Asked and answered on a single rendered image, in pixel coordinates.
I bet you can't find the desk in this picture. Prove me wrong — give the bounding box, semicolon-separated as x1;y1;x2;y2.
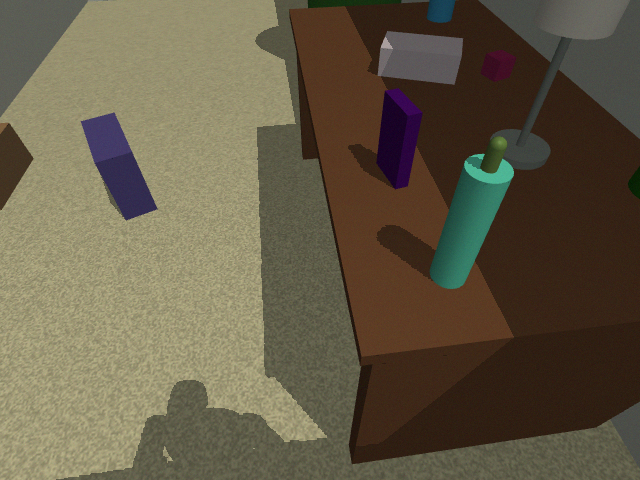
289;0;640;464

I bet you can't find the desk lamp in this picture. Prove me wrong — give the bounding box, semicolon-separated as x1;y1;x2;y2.
489;0;630;170

